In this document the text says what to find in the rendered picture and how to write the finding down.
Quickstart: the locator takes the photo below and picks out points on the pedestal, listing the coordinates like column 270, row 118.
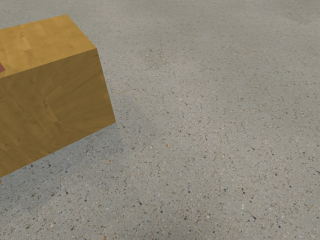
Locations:
column 52, row 92

